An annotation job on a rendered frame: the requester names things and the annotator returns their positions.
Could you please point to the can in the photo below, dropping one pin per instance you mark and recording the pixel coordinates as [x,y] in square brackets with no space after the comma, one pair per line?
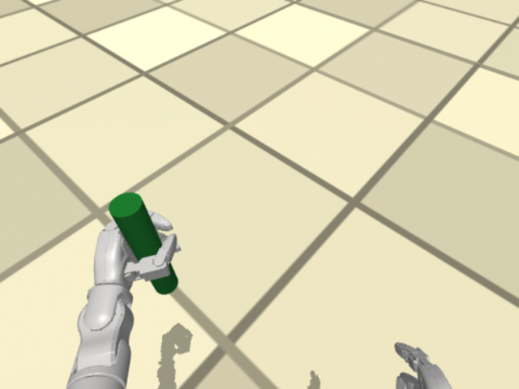
[133,220]

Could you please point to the right robot hand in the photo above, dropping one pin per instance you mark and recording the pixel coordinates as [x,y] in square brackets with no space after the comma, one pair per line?
[429,376]

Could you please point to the left robot hand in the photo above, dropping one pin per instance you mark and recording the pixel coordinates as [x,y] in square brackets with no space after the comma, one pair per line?
[115,261]

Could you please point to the left robot arm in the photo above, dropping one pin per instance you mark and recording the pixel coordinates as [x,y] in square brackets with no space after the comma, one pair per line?
[104,326]

